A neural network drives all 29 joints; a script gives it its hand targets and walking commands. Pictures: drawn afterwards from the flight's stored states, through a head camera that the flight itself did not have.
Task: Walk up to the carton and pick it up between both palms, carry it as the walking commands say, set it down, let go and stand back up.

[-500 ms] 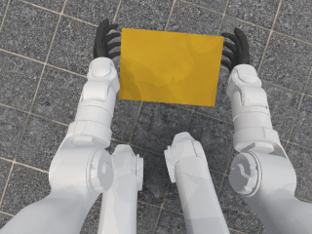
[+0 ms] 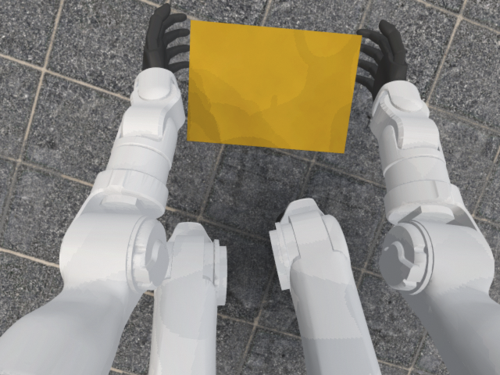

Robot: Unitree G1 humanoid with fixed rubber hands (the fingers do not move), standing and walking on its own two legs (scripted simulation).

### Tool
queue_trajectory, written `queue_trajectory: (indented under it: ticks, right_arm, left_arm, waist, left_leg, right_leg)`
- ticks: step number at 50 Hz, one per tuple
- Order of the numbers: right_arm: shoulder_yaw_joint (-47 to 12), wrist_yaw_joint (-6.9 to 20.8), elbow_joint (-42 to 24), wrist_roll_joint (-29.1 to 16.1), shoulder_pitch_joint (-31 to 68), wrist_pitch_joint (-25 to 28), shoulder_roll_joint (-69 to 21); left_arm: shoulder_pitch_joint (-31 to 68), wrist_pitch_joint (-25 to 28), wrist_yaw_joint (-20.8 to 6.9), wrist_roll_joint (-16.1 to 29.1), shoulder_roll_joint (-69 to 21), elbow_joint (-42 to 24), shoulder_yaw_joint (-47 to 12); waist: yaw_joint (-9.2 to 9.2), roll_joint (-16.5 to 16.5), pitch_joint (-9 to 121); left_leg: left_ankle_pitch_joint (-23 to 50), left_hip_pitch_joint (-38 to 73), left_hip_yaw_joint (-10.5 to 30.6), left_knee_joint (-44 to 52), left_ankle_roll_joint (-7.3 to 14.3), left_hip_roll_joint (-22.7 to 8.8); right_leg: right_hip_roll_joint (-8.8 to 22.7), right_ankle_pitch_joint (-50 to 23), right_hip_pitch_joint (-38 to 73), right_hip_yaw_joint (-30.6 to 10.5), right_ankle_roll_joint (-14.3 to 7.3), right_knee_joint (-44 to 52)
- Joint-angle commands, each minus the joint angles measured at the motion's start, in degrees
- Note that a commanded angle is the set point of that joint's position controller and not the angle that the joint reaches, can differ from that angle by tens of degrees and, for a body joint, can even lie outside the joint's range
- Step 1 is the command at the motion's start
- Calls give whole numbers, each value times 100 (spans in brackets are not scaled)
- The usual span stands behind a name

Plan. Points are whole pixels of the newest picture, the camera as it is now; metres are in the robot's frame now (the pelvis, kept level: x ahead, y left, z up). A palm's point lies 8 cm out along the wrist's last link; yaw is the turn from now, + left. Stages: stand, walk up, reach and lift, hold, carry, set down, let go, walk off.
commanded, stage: set down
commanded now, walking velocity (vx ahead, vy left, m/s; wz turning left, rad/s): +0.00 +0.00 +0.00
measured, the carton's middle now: (267, 95) +0.49 -0.10 -0.25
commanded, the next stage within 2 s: none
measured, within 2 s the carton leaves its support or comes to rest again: rests again in 1.06 s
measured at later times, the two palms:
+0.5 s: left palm (161, 77) +0.52 +0.06 -0.17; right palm (382, 89) +0.46 -0.25 -0.17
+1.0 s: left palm (165, 82) +0.52 +0.06 -0.19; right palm (375, 94) +0.46 -0.25 -0.19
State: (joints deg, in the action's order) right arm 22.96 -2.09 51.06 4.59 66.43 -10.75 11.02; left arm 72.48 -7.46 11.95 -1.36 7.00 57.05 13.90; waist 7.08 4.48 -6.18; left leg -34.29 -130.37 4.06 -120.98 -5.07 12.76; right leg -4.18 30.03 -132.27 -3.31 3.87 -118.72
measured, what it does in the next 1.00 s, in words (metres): stands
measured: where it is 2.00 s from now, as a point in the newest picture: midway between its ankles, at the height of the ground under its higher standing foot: (247, 282)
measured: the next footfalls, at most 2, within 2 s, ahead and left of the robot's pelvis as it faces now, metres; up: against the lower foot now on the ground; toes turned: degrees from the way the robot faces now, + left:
none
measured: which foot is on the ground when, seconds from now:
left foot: down 0.00-1.00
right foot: down 0.00-1.00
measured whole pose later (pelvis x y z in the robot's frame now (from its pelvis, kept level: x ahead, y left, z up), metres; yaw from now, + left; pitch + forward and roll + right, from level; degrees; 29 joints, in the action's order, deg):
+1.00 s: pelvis +0.00 +0.00 -0.02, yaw +0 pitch +39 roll +0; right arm 18.8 -2.1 59.6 -0.4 69.2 -6.7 14.9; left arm 75.0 -5.1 9.1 -0.2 8.6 62.7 11.9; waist 6.7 4.7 -12.7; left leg -35.2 -130.0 2.2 -126.1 -3.5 10.1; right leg -1.2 30.9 -131.8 -1.7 2.1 -123.8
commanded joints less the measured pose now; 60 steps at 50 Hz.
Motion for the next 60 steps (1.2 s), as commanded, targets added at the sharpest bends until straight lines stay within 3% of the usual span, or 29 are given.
queue_trajectory:
  ticks: [1, 10, 24, 46, 60]
  right_arm:
    - [-2064, 1470, -579, -473, 3252, 257, -4209]
    - [-2045, 1496, -502, -550, 3312, 289, -4097]
    - [-1873, 1454, -220, -502, 3344, 357, -3858]
    - [-2001, 1344, 61, -752, 3345, 604, -3618]
    - [-1937, 1284, 418, -819, 3393, 722, -3355]
  left_arm:
    - [2732, 54, -1416, 321, -5146, -303, -1934]
    - [2712, 102, -1413, 229, -4956, -227, -1790]
    - [2814, 147, -1511, 205, -4684, -36, -1604]
    - [2818, 349, -1526, 305, -4403, 44, -1706]
    - [2695, 378, -1541, 119, -4046, 377, -1400]
  waist:
    - [561, 265, 5849]
    - [467, 215, 5585]
    - [504, 218, 5041]
    - [480, 183, 4617]
    - [324, 121, 4081]
  left_leg:
    - [1576, 2176, -717, 916, 286, -42]
    - [1468, 2047, -689, 836, 328, -48]
    - [1183, 1711, -682, 697, 356, -52]
    - [1311, 1575, -631, 479, 377, -99]
    - [1056, 1435, -626, 393, 443, -142]
  right_leg:
    - [-69, -2180, 3373, 803, -202, 785]
    - [-60, -2090, 3184, 760, -212, 701]
    - [-46, -1800, 2975, 687, -287, 626]
    - [-8, -1976, 2861, 595, -321, 389]
    - [2, -1655, 2619, 526, -354, 337]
